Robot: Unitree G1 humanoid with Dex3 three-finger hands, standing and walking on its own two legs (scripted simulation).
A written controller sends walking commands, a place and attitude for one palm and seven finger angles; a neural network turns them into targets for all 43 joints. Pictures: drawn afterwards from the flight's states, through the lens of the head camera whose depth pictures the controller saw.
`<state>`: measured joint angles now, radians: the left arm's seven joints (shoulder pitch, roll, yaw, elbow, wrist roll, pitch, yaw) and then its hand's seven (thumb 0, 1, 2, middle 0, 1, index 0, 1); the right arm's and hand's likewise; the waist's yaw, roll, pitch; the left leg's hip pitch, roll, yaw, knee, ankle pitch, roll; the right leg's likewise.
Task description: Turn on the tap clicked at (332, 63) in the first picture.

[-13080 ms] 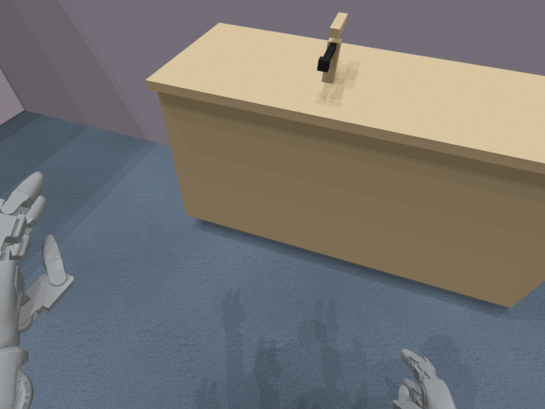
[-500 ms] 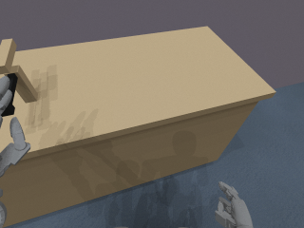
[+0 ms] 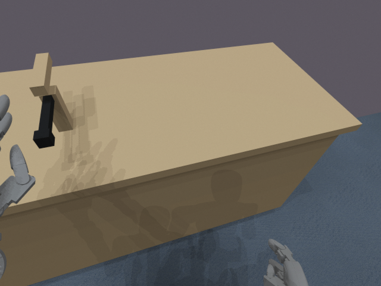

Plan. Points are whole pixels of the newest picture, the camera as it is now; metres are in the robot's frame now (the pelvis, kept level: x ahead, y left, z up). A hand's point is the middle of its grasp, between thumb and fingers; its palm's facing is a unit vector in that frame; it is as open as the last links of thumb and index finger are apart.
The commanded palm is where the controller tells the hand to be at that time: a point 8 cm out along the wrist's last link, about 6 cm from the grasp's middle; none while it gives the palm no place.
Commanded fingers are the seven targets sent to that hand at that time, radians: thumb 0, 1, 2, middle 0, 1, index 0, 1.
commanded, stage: come to a stop and stand still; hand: left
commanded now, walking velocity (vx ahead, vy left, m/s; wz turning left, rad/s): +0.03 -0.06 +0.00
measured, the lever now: (44, 138) +0.36 +0.32 +0.11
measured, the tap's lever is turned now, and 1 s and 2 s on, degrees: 0 0 0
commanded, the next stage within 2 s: look again from close up in 1.02 s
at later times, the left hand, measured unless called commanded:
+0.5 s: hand (10, 194) +0.21 +0.27 +0.17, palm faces +0.33 -0.88 -0.36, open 7.5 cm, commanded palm +0.15 +0.31 +0.18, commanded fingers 0.00 0.90 0.90 -0.20 -0.30 -0.20 -0.30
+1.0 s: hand out of the picture +0.23 +0.31 +0.17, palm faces +0.38 -0.86 -0.34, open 7.5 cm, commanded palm +0.17 +0.34 +0.18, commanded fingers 0.00 0.90 0.90 -0.20 -0.30 -0.20 -0.30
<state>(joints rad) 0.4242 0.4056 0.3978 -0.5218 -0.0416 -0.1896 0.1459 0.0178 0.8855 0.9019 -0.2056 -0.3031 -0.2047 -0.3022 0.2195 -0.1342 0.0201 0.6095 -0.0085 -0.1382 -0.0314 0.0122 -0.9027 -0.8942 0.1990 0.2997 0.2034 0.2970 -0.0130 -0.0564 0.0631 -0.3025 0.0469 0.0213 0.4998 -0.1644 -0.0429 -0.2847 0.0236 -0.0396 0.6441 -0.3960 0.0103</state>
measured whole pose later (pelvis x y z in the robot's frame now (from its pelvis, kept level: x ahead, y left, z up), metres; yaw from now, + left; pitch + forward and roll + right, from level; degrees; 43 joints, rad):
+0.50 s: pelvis -0.01 +0.03 +0.01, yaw -1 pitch -1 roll -1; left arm 0.44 0.39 0.34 -0.45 -0.05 -0.27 0.08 0.02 0.88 0.90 -0.21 -0.30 -0.21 -0.30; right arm 0.24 -0.21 0.00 0.57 0.01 -0.16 -0.03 0.01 -0.90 -0.89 0.20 0.30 0.20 0.30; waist 0.02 -0.05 0.03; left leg -0.28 0.00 0.03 0.49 -0.20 0.04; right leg -0.22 0.04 -0.02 0.43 -0.19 -0.03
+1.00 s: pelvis +0.01 +0.06 +0.01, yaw +0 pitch -1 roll -2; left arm 0.40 0.37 0.35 -0.47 -0.04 -0.22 0.10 0.02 0.88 0.90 -0.21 -0.30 -0.21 -0.30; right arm 0.19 -0.18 0.04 0.57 0.00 -0.12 -0.02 0.01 -0.90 -0.89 0.20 0.30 0.21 0.30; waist 0.04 -0.04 0.05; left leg -0.22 -0.05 0.04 0.43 -0.19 0.08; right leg -0.16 0.00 -0.01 0.37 -0.19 0.02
